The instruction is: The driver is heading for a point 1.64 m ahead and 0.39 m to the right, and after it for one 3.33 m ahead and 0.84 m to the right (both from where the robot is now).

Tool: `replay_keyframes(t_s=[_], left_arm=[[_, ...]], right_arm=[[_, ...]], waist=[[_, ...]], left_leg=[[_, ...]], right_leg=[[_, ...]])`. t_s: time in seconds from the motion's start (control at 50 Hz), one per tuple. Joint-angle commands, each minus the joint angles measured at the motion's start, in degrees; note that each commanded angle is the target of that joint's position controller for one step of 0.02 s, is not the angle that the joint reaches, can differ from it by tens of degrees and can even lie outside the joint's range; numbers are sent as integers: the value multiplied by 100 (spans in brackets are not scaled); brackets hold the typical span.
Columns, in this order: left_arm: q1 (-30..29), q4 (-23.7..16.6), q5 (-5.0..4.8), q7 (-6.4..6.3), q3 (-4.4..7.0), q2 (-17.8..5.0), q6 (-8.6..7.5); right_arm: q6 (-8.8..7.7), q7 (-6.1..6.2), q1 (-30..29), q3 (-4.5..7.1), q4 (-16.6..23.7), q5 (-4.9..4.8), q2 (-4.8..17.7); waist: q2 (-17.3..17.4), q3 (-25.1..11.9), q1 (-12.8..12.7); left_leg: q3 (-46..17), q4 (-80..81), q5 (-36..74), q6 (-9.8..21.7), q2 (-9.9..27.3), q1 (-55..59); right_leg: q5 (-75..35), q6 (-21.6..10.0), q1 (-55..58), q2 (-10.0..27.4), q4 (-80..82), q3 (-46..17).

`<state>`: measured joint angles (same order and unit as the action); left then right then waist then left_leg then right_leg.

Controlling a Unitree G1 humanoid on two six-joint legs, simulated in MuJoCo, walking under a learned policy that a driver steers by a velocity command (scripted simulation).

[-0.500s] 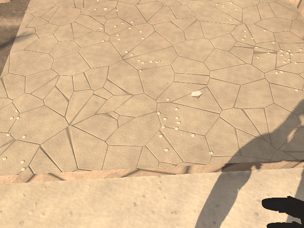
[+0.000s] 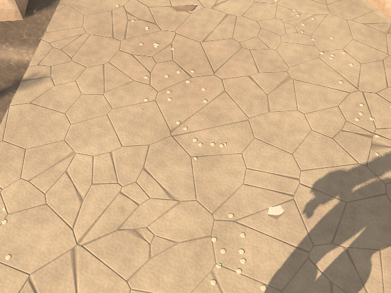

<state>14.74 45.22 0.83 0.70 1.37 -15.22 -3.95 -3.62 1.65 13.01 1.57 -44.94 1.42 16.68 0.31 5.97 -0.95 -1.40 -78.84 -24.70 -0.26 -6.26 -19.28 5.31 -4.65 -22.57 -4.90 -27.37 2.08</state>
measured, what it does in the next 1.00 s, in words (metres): walks ahead, turning right: left foot 0.08 m higher, then right foot 0.08 m lower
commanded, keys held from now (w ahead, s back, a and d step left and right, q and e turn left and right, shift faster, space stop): e+shift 0.46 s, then shift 0.26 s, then q+shift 0.28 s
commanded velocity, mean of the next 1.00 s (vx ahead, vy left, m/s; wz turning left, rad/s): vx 0.06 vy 0.00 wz -0.44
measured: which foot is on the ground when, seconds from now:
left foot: up 0.00-0.44, down 0.46-0.94, up 0.96-1.00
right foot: down 0.00-0.48, up 0.50-0.92, down 0.94-1.00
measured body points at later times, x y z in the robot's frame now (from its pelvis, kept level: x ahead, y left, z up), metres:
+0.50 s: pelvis +0.16 +0.07 +0.02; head +0.18 +0.06 +0.47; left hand +0.36 +0.32 -0.09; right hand +0.28 -0.23 -0.03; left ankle +0.30 +0.16 -0.65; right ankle +0.09 -0.06 -0.71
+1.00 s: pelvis +0.12 +0.08 +0.01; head +0.14 +0.04 +0.46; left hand +0.36 +0.22 -0.10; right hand +0.07 -0.21 -0.11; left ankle +0.26 +0.17 -0.60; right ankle +0.06 +0.00 -0.73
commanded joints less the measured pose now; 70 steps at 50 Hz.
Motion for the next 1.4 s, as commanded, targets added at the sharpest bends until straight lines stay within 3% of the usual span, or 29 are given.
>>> replay_keyframes(t_s=[0.02,0.1,0.2,0.28,0.38,0.4,0.42,0.46,0.48,0.5,0.52,0.58,0.62,0.72,0.78,0.84,0.9,0.92,0.94,0.96,0.98,1.0,1.04,1.06,1.12,1.2,1.3,1.38,1.4], left_arm=[[875,-90,-96,-111,272,-634,154],[702,-127,52,-64,375,-994,193],[1043,-247,60,-229,464,-1056,370],[1350,-338,64,-377,544,-1065,521],[1105,-508,110,-491,634,-1195,549],[219,-972,-548,-753,469,-718,677],[69,-1055,-638,-794,511,-983,836],[198,-1075,-443,-689,617,-1208,888],[395,-1177,-362,-587,537,-731,822],[1223,-1415,-335,-425,447,-390,698],[1227,-1009,-231,-288,615,-928,597],[428,-1045,-176,-387,458,-771,784],[255,-1105,-138,-371,325,-526,777],[-504,-1473,-179,-348,161,-514,678],[-314,-1347,-95,-243,2,-204,691],[-351,-1226,-175,-85,70,-318,709],[258,-789,-163,17,110,-133,782],[563,-597,-102,23,131,-142,789],[493,-545,-42,27,121,-220,763],[122,-746,132,-49,68,-363,687],[-105,-735,228,-24,216,-829,687],[-745,-861,336,-46,326,-1198,654],[-1416,-1160,231,-285,-42,-30,681],[-1405,-1232,149,-349,-96,6,672],[-471,-1014,139,-628,-16,-301,571],[-178,-1007,35,-746,114,-445,566],[-559,-1149,4,-561,423,-930,603],[-440,-850,-310,-277,561,-1095,586],[-210,-668,-337,-225,500,-876,553]], right_arm=[[21,-63,-214,-17,782,190,335],[400,-81,-174,-114,1020,166,234],[506,75,-835,-144,1404,144,152],[534,138,-1589,-196,1854,143,-34],[504,29,-1736,-258,2248,130,-150],[308,58,-1584,-272,2383,-209,-399],[249,61,-1309,-262,2217,-258,-317],[162,4,-536,117,1788,-372,94],[143,-43,-91,266,1595,-209,454],[204,-6,-215,437,1662,201,1266],[140,43,-659,229,2073,231,462],[252,213,-1152,132,1930,-65,10],[245,279,-846,123,1672,-97,-10],[280,395,-201,184,1413,-150,96],[390,370,-315,238,1322,-206,221],[547,441,-59,428,1266,-281,565],[620,527,19,422,1203,-307,412],[620,492,124,353,1152,-267,183],[619,399,403,283,1057,-266,-172],[551,311,821,259,1048,-178,-469],[551,304,1020,273,1227,-117,-209],[593,390,743,245,1465,-268,-39],[805,525,429,519,1095,-272,663],[863,523,417,538,1147,-201,765],[786,404,61,386,1472,-163,362],[758,153,-228,266,1768,-193,125],[766,-192,-772,115,2016,-245,-164],[817,-241,-498,325,1804,-247,114],[793,-176,16,439,1554,-187,297]], waist=[[348,-1300,-46],[37,-968,336],[-505,-1426,6],[-503,-1074,-295],[-759,-939,-206],[-828,-1015,251],[-776,-1148,366],[-1122,-1355,621],[-37,-1715,526],[3110,-2249,-209],[2213,-1573,-22],[491,-632,-144],[253,-816,-137],[621,-1192,158],[950,-1362,24],[1019,-1067,265],[629,-825,103],[328,-871,27],[-613,-842,12],[-1157,-1057,343],[-1224,-1416,611],[-2134,-1098,649],[-1078,-309,495],[-787,-239,489],[-465,-544,122],[-823,-798,-47],[-933,-808,-145],[-815,-927,7],[-432,-1176,206]], left_leg=[[-313,-1077,38,-126,464,-2423],[-38,414,363,-272,494,-1469],[-270,-58,362,-351,474,-2469],[-450,-724,-139,-349,452,-4021],[-561,14,-123,-184,497,-3773],[-902,1325,49,-355,494,-2780],[-291,2689,-204,-415,242,-1286],[33,4054,1072,-520,47,453],[-1052,4688,1488,-59,736,1639],[-5433,5786,1103,1649,3083,1328],[-5612,5821,1544,1853,2828,590],[-2673,5333,1384,1284,2061,-484],[-1583,5305,1619,1154,1557,-531],[-1392,5398,2237,1579,1843,770],[-1291,5402,1794,1455,1599,126],[-1786,5085,1001,1361,1477,-547],[-1910,4302,104,920,968,-1617],[-1550,3351,-455,610,600,-2406],[-791,1280,-977,250,87,-3377],[-795,-842,-1741,29,-164,-3943],[-590,-2165,-1511,-303,170,-3841],[-398,-2729,-951,-509,579,-4174],[-392,-3536,-62,-800,416,-4035],[-322,-3246,283,-930,418,-3809],[-259,-2826,1048,-1013,502,-3762],[-214,-1242,729,-1090,881,-3745],[374,2149,278,-634,1263,-1846],[857,4935,726,-32,754,-496],[834,5962,1622,212,457,533]], right_leg=[[-4207,-1393,2608,1734,481,-2274],[-4248,-1165,617,1138,743,-1891],[-3761,-1153,1521,1257,337,-2770],[-1972,-1198,2432,1262,274,-3569],[-1708,-921,2244,1059,204,-3851],[-1234,-337,1482,1187,315,-4250],[-1262,-60,700,842,571,-3699],[-1075,123,483,648,292,-3584],[310,348,-384,-187,-845,-2815],[3353,859,-1226,-837,-3170,-1892],[3373,1157,-1241,-420,-4725,-2006],[2201,1004,-1504,-167,-5815,-1185],[1501,937,-1107,-178,-6071,-775],[1167,1013,-1447,-75,-4463,-1140],[1454,1033,-146,321,-2370,-681],[670,814,665,369,-478,-672],[-518,590,1886,362,1303,-418],[-700,537,2626,585,1225,-355],[-1255,394,3116,1291,756,-769],[-4372,183,2839,2341,-353,-1098],[-3594,-502,2125,3285,120,-1472],[-467,-1055,1218,3579,1055,-2316],[583,-645,656,2351,1072,-1325],[429,-588,519,2155,967,-977],[-492,-703,1357,2121,638,-517],[-1249,-889,2372,2461,598,-381],[-962,-639,1746,2585,716,292],[-1835,-178,2133,2608,-101,595],[-2092,99,1859,2270,-906,872]])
